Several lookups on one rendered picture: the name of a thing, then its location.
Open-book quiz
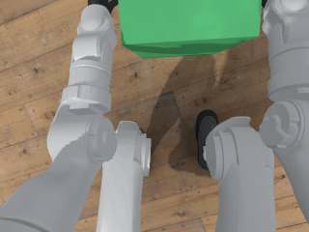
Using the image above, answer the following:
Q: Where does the carton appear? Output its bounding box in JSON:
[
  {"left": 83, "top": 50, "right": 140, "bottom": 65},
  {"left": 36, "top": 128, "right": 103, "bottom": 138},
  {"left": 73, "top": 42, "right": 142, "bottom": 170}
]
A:
[{"left": 118, "top": 0, "right": 262, "bottom": 59}]

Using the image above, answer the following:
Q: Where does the left robot shin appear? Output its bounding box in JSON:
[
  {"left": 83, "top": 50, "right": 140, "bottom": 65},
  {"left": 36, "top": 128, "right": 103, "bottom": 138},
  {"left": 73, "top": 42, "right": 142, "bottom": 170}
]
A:
[{"left": 102, "top": 121, "right": 143, "bottom": 168}]

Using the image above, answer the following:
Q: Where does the left robot hand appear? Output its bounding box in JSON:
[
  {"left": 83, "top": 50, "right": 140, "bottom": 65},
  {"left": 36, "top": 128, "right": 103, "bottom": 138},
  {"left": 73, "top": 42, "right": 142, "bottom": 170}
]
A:
[{"left": 88, "top": 0, "right": 119, "bottom": 15}]

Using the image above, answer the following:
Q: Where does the left robot thigh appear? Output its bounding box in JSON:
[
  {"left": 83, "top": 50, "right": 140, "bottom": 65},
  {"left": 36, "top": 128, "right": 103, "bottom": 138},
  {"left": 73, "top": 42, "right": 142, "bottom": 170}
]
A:
[{"left": 96, "top": 129, "right": 152, "bottom": 232}]

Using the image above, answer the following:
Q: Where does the robot left forearm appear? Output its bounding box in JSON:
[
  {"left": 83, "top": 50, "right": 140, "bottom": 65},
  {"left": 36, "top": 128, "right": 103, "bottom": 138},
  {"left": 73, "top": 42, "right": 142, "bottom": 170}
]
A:
[{"left": 46, "top": 4, "right": 118, "bottom": 150}]

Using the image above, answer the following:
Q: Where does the robot right forearm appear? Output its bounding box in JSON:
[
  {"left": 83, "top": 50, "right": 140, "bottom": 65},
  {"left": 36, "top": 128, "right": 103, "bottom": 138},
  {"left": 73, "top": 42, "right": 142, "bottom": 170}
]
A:
[{"left": 262, "top": 0, "right": 309, "bottom": 102}]

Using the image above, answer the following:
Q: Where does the right robot upper arm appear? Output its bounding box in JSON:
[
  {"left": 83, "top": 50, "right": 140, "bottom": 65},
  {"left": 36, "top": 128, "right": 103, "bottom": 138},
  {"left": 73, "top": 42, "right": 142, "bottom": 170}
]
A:
[{"left": 259, "top": 99, "right": 309, "bottom": 224}]

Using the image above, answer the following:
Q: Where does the left robot upper arm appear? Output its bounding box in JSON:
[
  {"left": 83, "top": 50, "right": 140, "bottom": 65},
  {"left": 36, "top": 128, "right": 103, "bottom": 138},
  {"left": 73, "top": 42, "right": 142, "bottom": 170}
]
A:
[{"left": 0, "top": 114, "right": 118, "bottom": 232}]

